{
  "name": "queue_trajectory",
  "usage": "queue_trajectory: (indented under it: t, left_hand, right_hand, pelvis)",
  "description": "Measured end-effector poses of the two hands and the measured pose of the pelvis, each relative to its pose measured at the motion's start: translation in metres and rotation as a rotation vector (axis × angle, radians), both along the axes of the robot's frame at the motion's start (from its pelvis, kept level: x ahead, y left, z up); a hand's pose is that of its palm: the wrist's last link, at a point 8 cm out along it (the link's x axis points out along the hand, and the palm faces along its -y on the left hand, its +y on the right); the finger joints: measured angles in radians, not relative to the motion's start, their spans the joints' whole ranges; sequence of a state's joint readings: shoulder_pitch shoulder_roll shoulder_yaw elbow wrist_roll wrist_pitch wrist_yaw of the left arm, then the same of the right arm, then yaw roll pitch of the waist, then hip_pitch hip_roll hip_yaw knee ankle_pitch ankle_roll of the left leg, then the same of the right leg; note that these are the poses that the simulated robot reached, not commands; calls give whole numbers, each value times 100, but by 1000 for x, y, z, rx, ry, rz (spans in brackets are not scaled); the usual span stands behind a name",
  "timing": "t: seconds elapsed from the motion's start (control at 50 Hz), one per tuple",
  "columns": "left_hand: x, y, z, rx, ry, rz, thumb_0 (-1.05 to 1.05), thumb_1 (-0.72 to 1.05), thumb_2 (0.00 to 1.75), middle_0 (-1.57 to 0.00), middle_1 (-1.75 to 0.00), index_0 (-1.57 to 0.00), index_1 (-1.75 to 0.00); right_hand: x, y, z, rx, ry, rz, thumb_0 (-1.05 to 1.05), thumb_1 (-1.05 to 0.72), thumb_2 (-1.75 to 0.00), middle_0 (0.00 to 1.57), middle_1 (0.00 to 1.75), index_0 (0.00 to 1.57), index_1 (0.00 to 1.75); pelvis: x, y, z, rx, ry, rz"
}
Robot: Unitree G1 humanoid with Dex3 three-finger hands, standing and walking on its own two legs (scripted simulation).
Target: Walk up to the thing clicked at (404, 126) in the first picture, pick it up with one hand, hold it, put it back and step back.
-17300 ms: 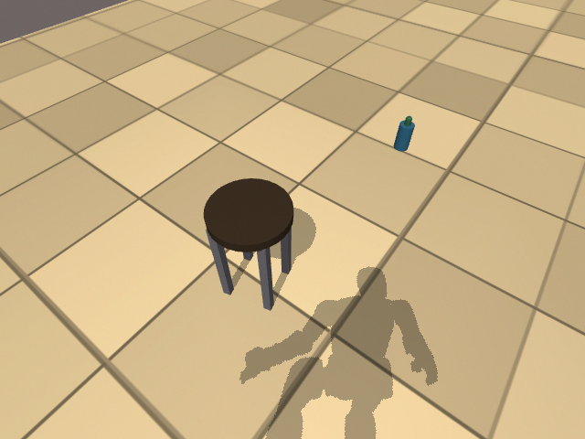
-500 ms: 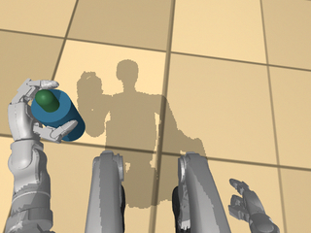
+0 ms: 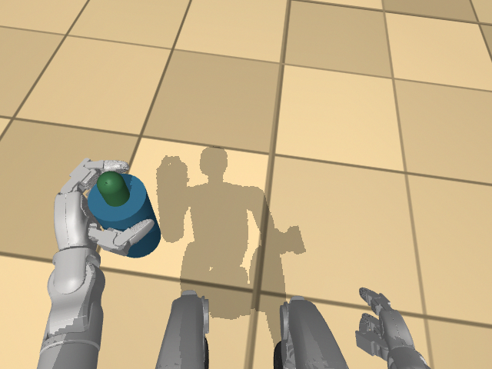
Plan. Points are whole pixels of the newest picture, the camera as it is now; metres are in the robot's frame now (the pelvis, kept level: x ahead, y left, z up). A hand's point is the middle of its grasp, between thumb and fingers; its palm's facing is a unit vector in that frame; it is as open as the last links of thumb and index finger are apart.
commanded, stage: lift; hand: left
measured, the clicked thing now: (125, 212) +0.35 +0.20 +0.01
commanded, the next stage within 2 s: hold in 1.20 s
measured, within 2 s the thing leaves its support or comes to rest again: neither
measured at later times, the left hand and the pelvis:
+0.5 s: hand (113, 183) +0.35 +0.19 +0.11, palm faces +0.18 -0.98 -0.03, open 11.0 cm; pelvis +0.02 +0.00 +0.08, yaw +1 degrees
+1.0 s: hand (117, 158) +0.37 +0.17 +0.14, palm faces +0.17 -0.98 -0.01, open 11.0 cm; pelvis +0.03 -0.01 +0.11, yaw +2 degrees
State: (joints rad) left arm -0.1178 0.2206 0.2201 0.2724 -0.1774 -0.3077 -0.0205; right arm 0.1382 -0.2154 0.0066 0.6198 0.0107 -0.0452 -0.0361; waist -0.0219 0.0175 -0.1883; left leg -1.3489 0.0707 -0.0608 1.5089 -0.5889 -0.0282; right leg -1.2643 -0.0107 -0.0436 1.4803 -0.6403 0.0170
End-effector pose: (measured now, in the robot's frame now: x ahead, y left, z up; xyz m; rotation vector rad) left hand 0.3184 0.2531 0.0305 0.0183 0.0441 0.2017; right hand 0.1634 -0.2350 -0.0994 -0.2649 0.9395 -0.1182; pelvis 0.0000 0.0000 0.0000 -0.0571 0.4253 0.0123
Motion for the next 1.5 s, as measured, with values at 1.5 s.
queue_trajectory:
  t: [1.5]
  left_hand:
    - [20, -30, 131, -16, -15, -24, 1, -50, 110, -68, -101, -66, -100]
  right_hand:
    - [2, -7, 120, 23, 40, -18, 0, -91, -90, 20, 30, 20, 30]
  pelvis:
    - [41, -5, 123, 42, -273, 15]
